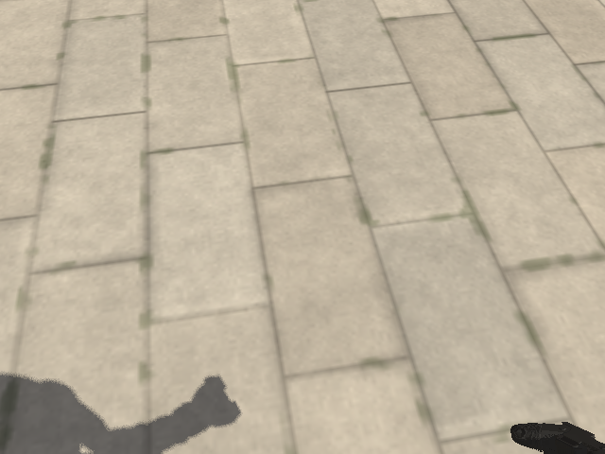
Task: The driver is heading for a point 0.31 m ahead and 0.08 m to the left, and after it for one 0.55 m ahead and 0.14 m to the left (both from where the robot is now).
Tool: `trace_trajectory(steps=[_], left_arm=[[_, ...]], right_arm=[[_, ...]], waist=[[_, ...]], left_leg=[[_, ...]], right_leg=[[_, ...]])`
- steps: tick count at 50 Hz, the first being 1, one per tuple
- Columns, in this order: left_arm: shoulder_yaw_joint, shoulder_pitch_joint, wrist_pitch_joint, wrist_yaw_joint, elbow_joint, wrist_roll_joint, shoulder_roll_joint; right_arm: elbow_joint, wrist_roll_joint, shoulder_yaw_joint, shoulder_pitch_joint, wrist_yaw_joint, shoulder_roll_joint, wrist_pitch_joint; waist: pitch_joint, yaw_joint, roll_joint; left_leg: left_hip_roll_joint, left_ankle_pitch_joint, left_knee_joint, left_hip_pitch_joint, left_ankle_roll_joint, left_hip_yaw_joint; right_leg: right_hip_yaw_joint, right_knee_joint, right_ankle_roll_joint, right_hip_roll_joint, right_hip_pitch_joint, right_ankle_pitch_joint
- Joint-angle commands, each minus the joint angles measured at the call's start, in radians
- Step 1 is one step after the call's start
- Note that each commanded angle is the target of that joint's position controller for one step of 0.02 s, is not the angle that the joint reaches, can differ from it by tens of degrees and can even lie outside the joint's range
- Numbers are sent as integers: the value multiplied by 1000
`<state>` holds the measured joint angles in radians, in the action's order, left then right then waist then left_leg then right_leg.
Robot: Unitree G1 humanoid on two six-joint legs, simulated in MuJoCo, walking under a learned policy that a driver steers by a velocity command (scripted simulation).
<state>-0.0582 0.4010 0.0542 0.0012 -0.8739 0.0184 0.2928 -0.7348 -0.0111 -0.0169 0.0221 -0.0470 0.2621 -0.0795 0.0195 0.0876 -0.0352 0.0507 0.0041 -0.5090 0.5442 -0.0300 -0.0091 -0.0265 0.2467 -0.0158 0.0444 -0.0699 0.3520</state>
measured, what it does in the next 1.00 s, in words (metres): walks ahead: left foot, then right foot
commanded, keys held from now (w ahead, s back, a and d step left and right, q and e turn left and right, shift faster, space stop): w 0.36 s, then w+q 0.30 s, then no key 0.34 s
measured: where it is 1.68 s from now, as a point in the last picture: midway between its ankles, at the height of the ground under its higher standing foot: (336, 405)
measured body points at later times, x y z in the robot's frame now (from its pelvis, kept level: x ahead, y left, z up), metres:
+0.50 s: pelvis +0.27 +0.01 +0.01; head +0.30 +0.01 +0.46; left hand +0.49 +0.24 -0.08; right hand +0.26 -0.27 -0.12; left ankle +0.15 +0.12 -0.73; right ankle +0.44 -0.13 -0.71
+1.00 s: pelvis +0.50 +0.01 +0.00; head +0.52 +0.03 +0.45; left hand +0.49 +0.29 -0.14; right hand +0.72 -0.20 -0.10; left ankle +0.59 +0.13 -0.73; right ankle +0.45 -0.13 -0.73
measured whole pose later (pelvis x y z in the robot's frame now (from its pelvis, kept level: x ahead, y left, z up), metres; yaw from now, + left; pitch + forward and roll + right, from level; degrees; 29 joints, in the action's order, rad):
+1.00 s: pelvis +0.50 +0.01 +0.00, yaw +11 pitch +1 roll -3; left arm -0.06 0.24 0.06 -0.01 -0.98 0.01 0.27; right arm -0.78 0.01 -0.05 0.10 -0.01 0.26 -0.03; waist 0.03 0.05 -0.03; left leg 0.04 0.04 -0.50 0.43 -0.03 -0.01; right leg -0.14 0.43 0.01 0.00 0.09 0.34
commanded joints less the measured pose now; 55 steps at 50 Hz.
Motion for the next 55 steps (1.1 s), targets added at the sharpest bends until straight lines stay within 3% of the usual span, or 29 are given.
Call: trace_trajectory(steps=[1,2,3,4,5,6,7,9,11,18,23,26,27,28,29,30,31,33,35,37,39,42,47,49,50,51,52,53,55], left_arm=[[-37,-30,-8,-12,38,-2,170],[-18,-24,-8,-16,60,-20,131],[19,101,12,-5,76,-21,11],[5,58,34,0,58,-8,82],[-15,-34,47,6,86,20,147],[-13,-95,51,3,100,21,142],[-15,-128,49,-1,105,5,132],[-16,-91,29,-4,91,-4,99],[-11,-86,11,-7,87,-9,70],[4,-322,23,6,147,-13,34],[4,-455,42,30,197,-5,52],[-12,-379,55,33,178,-6,96],[-30,-271,58,27,145,-8,126],[-52,-108,60,17,109,-22,180],[-77,11,51,10,91,-32,276],[-66,44,41,12,78,-23,227],[-43,-24,41,11,87,-18,154],[-20,-164,44,10,95,-19,83],[-13,-237,56,16,85,-37,54],[-19,-251,66,18,65,-42,72],[-26,-255,65,10,43,-37,95],[-26,-245,47,-6,16,-28,110],[-34,-221,16,-12,-40,3,150],[-24,-186,8,-12,-62,1,118],[-10,-126,14,-9,-61,-32,81],[20,-22,11,-3,-82,-43,2],[13,-76,-9,-3,-86,-24,37],[4,-137,-26,-7,-67,-5,75],[-6,-176,-58,-31,-72,-10,85]], right_arm=[[12,3,-66,153,6,172,-16],[-26,11,-88,329,16,236,-13],[-46,14,-109,405,18,322,-5],[-45,0,-83,415,16,227,-2],[-35,0,-69,339,18,190,-4],[-22,5,-64,269,20,172,-4],[-19,11,-57,220,18,145,-5],[-18,23,-49,184,14,117,-14],[-33,15,-53,190,15,129,-25],[-92,3,-64,281,42,177,-14],[-141,-12,-72,371,51,193,12],[-143,-14,-83,350,60,210,26],[-139,-12,-78,338,60,198,29],[-123,1,-60,335,59,150,28],[-99,10,-30,436,55,46,13],[-100,-11,-29,452,54,55,0],[-88,-37,-59,370,54,161,-4],[-66,-28,-68,285,60,157,7],[-76,-16,-71,312,64,112,32],[-74,-8,-69,331,69,77,51],[-54,5,-61,299,68,55,56],[-33,12,-44,209,48,33,49],[-6,20,-55,146,32,88,49],[-34,30,-76,211,40,138,47],[-31,37,-95,247,52,220,49],[-35,49,-78,246,59,193,60],[-40,34,-54,242,53,103,65],[-44,27,-48,209,46,99,62],[-37,25,-53,111,47,119,57]], waist=[[-98,-152,101],[-244,-217,32],[-376,-169,-224],[-390,-205,-185],[-230,-194,-125],[-139,-166,-55],[-70,-142,-23],[-53,-89,-61],[-40,-74,-52],[27,-137,-22],[60,-163,-20],[18,-102,-48],[-46,-45,-40],[-183,23,-6],[-352,16,204],[-423,23,332],[-258,26,217],[-77,-27,143],[-12,-84,160],[-10,-117,135],[-12,-126,123],[-38,-94,119],[-60,-97,116],[-92,-126,63],[-173,-105,-64],[-276,-71,-219],[-297,-105,-171],[-234,-107,-131],[-138,-82,-78]], left_leg=[[-48,49,38,-276,-63,48],[80,-5,-11,-575,-119,-86],[312,205,69,-936,-285,-555],[324,337,183,-946,-285,-712],[296,359,207,-820,-237,-572],[258,289,229,-677,-212,-458],[222,198,261,-554,-202,-374],[177,94,318,-425,-194,-282],[169,27,358,-377,-211,-219],[124,-20,400,-401,-173,-70],[177,-13,324,-509,-167,-136],[193,-107,222,-540,-139,-178],[149,-210,107,-513,-115,-151],[88,-144,-118,-393,-83,-113],[-57,210,-491,-29,-8,-21],[-94,597,-683,139,6,-94],[-30,540,-760,213,-4,-130],[46,385,-711,185,-5,-91],[69,322,-640,55,11,-98],[49,309,-587,9,32,-83],[42,227,-446,0,46,-66],[25,36,-213,-102,44,-11],[-2,33,-43,-173,3,-9],[-20,-160,85,-338,-39,-2],[116,-612,33,-516,-89,-127],[288,-709,29,-679,-257,-326],[304,-522,82,-626,-293,-378],[265,-335,123,-559,-266,-349],[224,-105,183,-418,-211,-298]], right_leg=[[79,239,-113,-237,35,-794],[39,508,-79,-184,208,-615],[12,883,-1,-2,626,-50],[153,1004,-9,-6,749,233],[148,1037,-23,-60,827,168],[114,996,-25,-112,812,75],[99,936,-18,-143,783,11],[104,873,-6,-177,673,-62],[92,822,12,-185,662,-98],[53,420,36,-156,687,-435],[72,269,25,-117,674,-402],[62,219,-4,-90,528,-309],[40,189,-27,-72,366,-299],[100,240,-74,-150,92,-317],[435,245,-195,-399,-316,-242],[723,91,-252,-480,-354,-30],[614,49,-203,-441,-218,89],[383,-17,-157,-369,44,-18],[223,-59,-150,-311,214,-302],[115,-50,-177,-303,267,-635],[35,-46,-186,-290,273,-778],[-48,-41,-171,-250,273,-789],[-10,80,-142,-290,169,-715],[-28,226,-77,-220,192,-622],[-74,382,-18,-147,286,-387],[-55,568,45,-65,438,114],[32,670,67,-72,466,349],[57,719,67,-87,508,348],[70,689,72,-116,521,262]])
